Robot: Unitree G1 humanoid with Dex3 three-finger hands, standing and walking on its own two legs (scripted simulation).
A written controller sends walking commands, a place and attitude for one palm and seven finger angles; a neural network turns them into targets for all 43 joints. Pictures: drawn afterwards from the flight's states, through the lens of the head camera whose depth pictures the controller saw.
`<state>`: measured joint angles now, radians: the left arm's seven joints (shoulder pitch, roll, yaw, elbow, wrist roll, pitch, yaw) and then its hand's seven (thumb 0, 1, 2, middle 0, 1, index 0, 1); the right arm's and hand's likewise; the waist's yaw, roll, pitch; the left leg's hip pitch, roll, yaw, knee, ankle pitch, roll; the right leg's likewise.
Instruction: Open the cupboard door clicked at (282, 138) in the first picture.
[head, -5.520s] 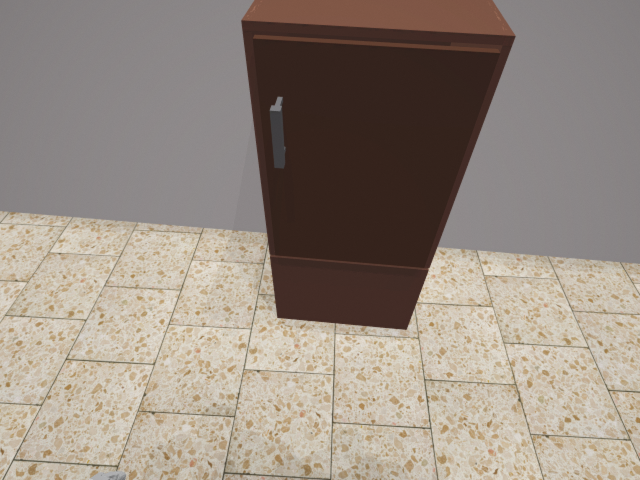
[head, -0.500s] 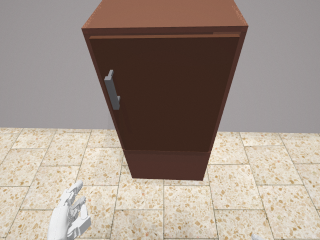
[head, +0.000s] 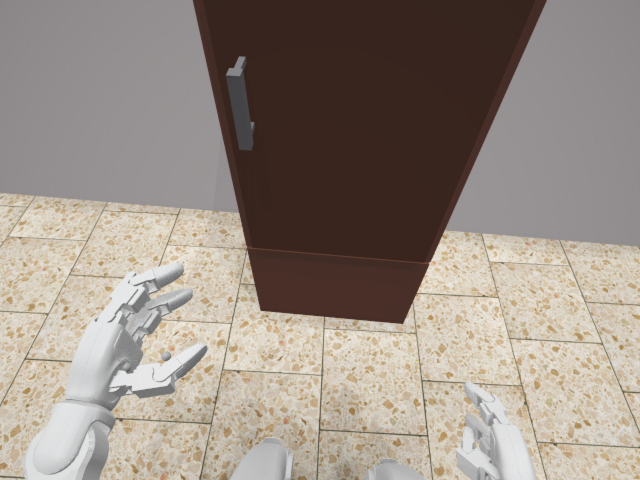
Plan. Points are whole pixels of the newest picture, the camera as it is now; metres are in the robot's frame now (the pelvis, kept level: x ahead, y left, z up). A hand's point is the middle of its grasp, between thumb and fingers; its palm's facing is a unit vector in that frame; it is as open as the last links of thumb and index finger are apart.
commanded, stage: raise the hand with hooked fingers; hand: left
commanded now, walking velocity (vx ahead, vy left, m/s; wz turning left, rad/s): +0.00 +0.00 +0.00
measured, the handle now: (243, 104) +0.62 +0.17 +0.11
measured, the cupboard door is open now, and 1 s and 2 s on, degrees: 0 0 0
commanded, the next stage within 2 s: move the hooked fingers beside the handle in 1.42 s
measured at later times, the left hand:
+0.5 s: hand (110, 302) +0.28 +0.25 +0.10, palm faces +0.01 -1.00 -0.06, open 13.1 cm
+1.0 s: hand (77, 239) +0.32 +0.29 +0.14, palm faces +0.01 -1.00 -0.04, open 14.0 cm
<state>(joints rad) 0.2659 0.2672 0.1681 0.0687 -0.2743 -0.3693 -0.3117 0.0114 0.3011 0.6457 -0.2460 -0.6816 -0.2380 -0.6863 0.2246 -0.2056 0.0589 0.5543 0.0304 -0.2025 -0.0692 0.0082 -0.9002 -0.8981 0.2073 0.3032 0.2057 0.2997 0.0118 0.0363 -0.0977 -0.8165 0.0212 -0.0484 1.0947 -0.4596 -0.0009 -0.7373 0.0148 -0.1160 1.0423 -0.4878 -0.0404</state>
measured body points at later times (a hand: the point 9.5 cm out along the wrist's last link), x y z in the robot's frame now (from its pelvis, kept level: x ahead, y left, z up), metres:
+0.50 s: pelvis +0.02 +0.02 +0.03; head +0.05 +0.03 +0.48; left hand +0.27 +0.31 +0.10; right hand +0.18 -0.23 -0.03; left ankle +0.05 +0.12 -0.66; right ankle +0.02 -0.10 -0.66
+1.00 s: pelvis +0.02 +0.01 +0.05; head +0.05 +0.01 +0.50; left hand +0.32 +0.34 +0.15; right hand +0.17 -0.24 -0.03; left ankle +0.05 +0.12 -0.66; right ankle +0.02 -0.10 -0.66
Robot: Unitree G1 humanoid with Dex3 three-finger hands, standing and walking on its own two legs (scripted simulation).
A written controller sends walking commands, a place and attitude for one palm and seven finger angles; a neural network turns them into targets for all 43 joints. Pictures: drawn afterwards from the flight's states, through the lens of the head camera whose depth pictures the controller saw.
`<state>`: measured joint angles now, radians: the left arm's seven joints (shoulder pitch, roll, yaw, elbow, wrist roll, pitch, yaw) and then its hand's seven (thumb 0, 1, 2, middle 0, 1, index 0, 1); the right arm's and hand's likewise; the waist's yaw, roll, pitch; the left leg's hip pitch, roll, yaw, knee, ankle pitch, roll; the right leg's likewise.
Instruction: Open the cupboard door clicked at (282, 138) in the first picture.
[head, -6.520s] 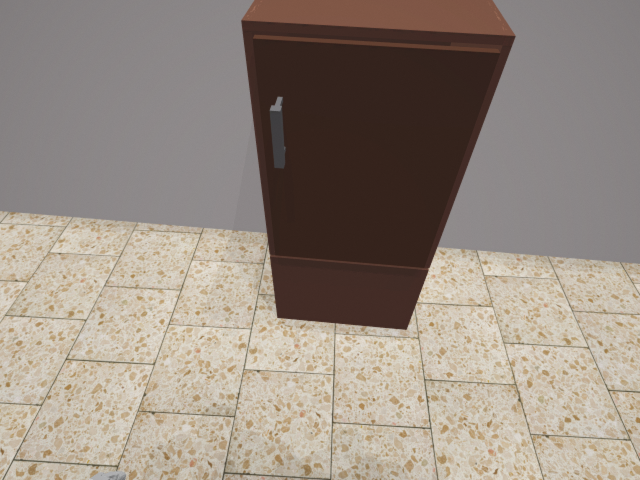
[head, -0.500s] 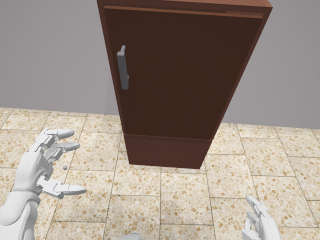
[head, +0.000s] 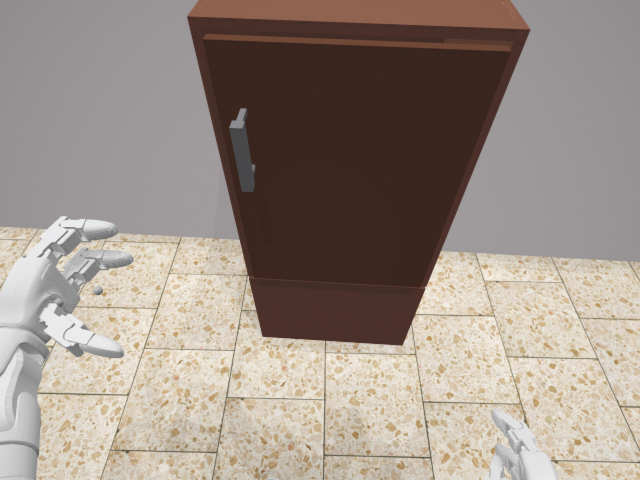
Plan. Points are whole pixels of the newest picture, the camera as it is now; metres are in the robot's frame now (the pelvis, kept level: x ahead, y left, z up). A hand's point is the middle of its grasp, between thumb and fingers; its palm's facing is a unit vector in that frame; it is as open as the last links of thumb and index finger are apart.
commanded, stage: raise the hand with hooked fingers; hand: left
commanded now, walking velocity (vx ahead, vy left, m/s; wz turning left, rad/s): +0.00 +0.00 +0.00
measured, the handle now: (245, 151) +0.60 +0.17 +0.07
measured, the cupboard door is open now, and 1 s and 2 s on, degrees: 0 0 0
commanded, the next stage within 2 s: move the hooked fingers beside the handle in 0.42 s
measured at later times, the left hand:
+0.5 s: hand (112, 293) +0.30 +0.26 +0.09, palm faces +0.02 -1.00 -0.03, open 14.0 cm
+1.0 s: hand (139, 245) +0.37 +0.26 +0.09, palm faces +0.00 -1.00 +0.00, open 14.0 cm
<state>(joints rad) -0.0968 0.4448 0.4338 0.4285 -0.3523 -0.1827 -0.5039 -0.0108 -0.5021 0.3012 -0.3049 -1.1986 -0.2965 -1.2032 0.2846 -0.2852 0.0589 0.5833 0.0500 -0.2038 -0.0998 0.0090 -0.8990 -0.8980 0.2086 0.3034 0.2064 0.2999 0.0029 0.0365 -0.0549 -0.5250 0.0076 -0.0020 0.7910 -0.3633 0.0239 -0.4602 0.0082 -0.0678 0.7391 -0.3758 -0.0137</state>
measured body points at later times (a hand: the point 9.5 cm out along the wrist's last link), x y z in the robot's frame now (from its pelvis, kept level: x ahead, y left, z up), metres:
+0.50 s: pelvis +0.00 -0.01 +0.00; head +0.03 -0.01 +0.45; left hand +0.29 +0.32 +0.10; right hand +0.16 -0.25 -0.08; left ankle +0.02 +0.10 -0.71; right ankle +0.00 -0.11 -0.71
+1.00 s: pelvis +0.00 +0.00 -0.01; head +0.05 +0.00 +0.44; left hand +0.37 +0.32 +0.09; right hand +0.11 -0.27 -0.10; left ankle +0.02 +0.10 -0.71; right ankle +0.00 -0.11 -0.71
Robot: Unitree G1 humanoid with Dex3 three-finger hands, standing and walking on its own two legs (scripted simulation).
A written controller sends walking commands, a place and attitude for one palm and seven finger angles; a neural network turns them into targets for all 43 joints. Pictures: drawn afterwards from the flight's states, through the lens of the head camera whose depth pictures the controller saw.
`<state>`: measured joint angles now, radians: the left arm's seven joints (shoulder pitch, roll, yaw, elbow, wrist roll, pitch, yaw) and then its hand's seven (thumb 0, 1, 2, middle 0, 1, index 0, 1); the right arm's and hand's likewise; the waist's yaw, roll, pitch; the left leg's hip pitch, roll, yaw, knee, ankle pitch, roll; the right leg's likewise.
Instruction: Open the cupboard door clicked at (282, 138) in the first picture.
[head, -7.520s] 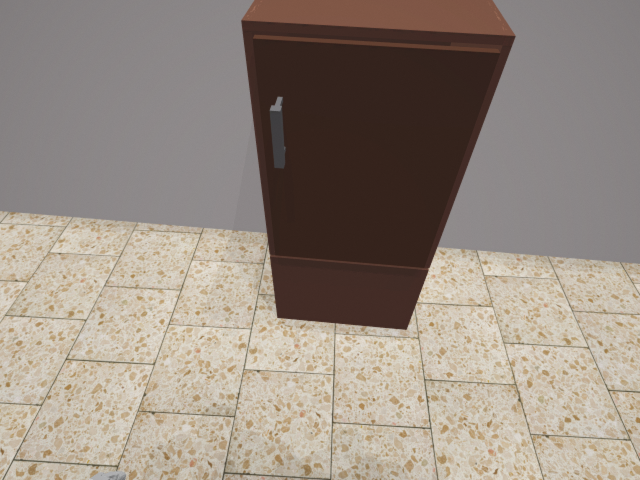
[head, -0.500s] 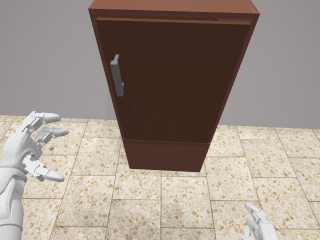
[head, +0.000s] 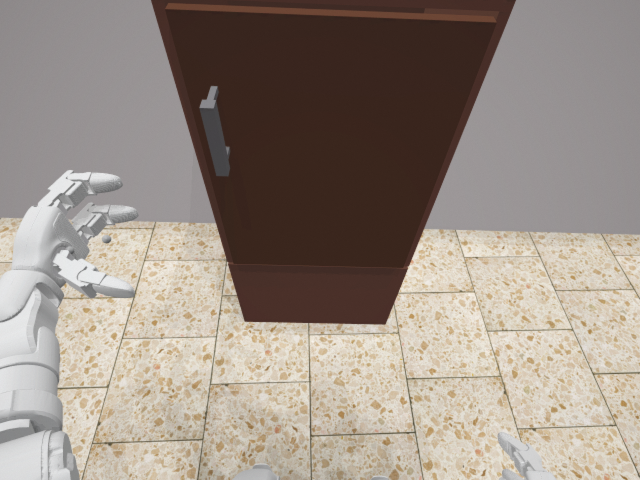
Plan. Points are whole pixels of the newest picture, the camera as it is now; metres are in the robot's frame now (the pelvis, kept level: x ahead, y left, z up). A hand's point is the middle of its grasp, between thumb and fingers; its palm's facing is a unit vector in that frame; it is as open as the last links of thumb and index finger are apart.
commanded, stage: move the hooked fingers beside the handle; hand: left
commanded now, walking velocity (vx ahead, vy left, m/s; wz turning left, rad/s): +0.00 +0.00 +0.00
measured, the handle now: (218, 132) +0.60 +0.18 +0.08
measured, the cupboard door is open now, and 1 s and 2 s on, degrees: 0 0 0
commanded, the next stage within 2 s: slide the fingers in behind the handle in 1.98 s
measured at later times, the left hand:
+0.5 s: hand (143, 190) +0.45 +0.25 +0.09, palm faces +0.00 -1.00 +0.00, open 14.0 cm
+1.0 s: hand (164, 154) +0.52 +0.24 +0.09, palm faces +0.00 -1.00 -0.01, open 14.0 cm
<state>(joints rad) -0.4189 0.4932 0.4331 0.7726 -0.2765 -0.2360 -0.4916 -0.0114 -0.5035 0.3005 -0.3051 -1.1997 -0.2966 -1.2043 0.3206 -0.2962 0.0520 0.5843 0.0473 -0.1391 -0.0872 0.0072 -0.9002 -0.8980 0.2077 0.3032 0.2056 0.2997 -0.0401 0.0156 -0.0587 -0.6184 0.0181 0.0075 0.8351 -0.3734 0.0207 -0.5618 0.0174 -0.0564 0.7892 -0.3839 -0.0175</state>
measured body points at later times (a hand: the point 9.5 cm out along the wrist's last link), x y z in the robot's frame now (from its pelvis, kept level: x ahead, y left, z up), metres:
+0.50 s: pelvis +0.01 +0.01 -0.01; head +0.09 +0.02 +0.44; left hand +0.45 +0.30 +0.09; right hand +0.06 -0.26 -0.11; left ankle +0.02 +0.10 -0.70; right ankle +0.01 -0.11 -0.70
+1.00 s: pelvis +0.00 +0.00 -0.02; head +0.13 +0.02 +0.41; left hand +0.52 +0.29 +0.10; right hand -0.01 -0.27 -0.12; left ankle +0.02 +0.10 -0.70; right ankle +0.01 -0.11 -0.70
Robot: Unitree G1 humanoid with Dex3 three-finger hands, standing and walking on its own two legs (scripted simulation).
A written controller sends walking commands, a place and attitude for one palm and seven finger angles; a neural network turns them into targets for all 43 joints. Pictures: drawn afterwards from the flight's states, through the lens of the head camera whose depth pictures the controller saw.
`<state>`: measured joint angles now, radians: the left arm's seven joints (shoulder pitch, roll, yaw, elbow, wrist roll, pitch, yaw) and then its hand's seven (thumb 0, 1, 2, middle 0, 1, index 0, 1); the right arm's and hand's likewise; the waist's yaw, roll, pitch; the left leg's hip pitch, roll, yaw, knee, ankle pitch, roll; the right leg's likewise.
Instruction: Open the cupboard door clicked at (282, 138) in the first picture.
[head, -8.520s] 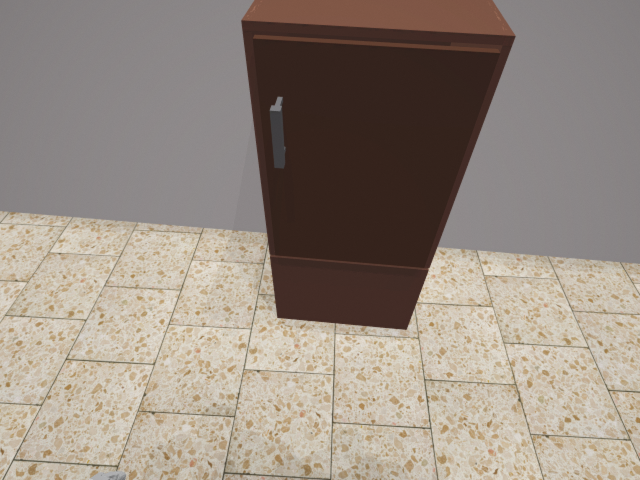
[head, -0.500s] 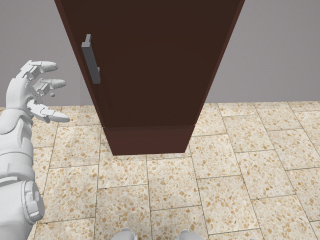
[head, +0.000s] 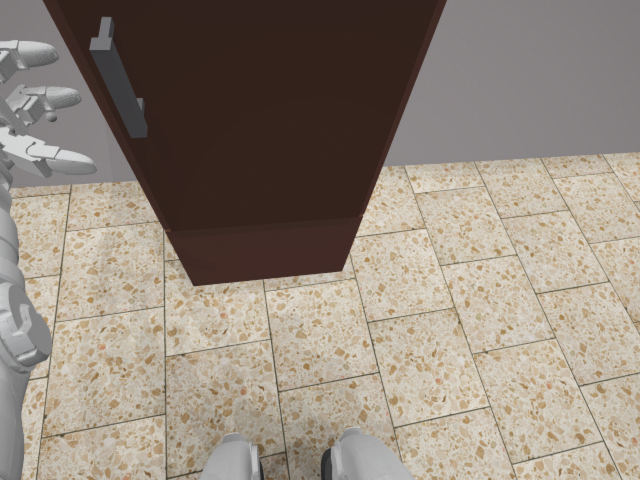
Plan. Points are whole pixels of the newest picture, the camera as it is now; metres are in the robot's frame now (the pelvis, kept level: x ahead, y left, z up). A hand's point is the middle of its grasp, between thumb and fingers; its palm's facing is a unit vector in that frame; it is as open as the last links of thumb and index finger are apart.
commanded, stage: move the hooked fingers beside the handle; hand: left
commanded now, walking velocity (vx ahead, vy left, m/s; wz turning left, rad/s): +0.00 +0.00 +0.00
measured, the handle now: (123, 81) +0.59 +0.19 +0.09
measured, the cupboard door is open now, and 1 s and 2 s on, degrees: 0 0 0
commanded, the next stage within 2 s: slide the fingers in behind the handle in 0.98 s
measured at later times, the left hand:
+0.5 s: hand (46, 106) +0.54 +0.27 +0.10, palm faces +0.04 -1.00 -0.01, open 14.0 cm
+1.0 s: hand (57, 106) +0.54 +0.26 +0.10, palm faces +0.05 -1.00 -0.02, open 14.0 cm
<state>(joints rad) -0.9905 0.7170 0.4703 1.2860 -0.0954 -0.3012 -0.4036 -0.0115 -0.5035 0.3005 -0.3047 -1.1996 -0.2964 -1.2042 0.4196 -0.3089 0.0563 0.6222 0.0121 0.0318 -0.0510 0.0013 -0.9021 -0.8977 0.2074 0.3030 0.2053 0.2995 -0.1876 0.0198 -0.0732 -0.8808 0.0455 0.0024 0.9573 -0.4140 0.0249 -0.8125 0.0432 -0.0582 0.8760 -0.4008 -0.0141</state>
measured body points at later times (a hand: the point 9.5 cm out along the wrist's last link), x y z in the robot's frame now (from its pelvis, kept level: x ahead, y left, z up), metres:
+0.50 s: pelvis +0.02 +0.01 +0.00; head +0.16 +0.04 +0.43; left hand +0.53 +0.32 +0.11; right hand -0.02 -0.25 -0.09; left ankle +0.02 +0.10 -0.68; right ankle +0.01 -0.12 -0.68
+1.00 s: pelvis +0.01 +0.01 +0.00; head +0.15 +0.03 +0.42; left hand +0.53 +0.31 +0.10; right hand -0.01 -0.26 -0.10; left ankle +0.02 +0.10 -0.68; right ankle +0.01 -0.12 -0.68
